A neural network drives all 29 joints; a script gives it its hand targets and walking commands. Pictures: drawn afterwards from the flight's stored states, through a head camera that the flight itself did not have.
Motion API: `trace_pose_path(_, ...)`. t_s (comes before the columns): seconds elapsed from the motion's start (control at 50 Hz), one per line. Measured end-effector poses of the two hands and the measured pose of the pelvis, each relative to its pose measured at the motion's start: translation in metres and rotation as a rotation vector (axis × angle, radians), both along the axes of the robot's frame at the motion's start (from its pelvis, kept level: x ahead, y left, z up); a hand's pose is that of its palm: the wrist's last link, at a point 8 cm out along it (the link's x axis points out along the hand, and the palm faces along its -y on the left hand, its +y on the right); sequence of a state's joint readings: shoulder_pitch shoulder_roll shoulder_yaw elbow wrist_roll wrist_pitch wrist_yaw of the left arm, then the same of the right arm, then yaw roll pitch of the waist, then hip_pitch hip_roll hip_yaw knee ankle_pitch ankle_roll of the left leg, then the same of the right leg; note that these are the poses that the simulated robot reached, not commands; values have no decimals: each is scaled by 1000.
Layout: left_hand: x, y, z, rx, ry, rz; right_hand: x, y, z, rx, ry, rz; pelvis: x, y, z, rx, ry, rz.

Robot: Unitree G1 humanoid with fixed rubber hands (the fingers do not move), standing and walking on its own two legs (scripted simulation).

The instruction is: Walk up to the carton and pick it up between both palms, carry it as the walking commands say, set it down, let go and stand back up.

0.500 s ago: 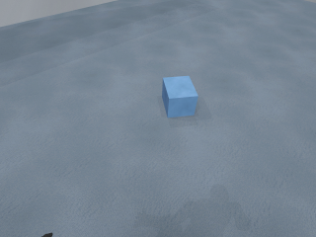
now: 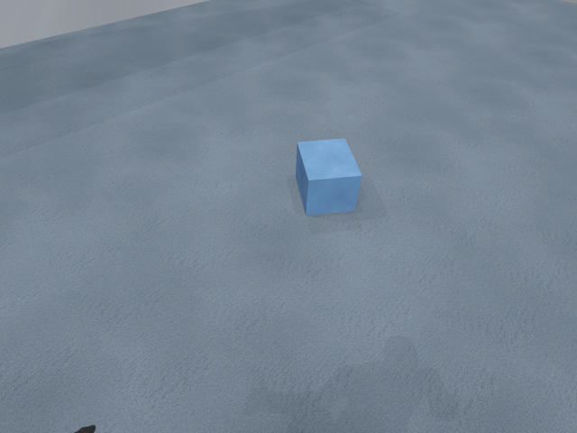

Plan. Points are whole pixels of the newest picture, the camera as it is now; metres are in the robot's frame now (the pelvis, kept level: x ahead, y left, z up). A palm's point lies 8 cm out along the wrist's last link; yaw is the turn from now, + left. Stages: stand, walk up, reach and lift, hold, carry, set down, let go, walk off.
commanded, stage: walk up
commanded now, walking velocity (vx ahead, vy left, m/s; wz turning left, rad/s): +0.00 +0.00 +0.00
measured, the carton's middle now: (325, 176) +1.40 -0.17 -0.67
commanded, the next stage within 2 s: none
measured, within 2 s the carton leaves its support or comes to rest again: neither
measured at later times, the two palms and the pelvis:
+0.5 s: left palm out of the picture +0.09 +0.20 -0.13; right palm out of the picture +0.08 -0.34 -0.16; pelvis +0.06 -0.06 -0.02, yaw -11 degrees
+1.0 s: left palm (230, 261) +0.48 +0.14 -0.13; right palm (514, 394) +0.23 -0.35 -0.12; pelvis +0.30 -0.09 +0.00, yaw -25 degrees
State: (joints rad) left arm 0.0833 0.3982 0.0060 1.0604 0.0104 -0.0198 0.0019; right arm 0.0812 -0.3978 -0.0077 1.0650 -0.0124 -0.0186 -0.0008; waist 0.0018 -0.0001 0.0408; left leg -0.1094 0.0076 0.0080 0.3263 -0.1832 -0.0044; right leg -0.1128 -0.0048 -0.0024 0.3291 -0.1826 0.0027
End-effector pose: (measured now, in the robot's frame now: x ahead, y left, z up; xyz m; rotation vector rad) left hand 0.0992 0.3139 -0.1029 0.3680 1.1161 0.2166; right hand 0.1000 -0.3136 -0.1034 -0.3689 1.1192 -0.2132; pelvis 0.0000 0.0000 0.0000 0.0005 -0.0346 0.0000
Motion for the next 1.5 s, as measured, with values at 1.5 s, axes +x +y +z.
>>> trace_pose_path(1.5,376,-219,-22,-128,101,-67,381,-138,-5,152,-72,-180,421,-168,0,14,48,-208)
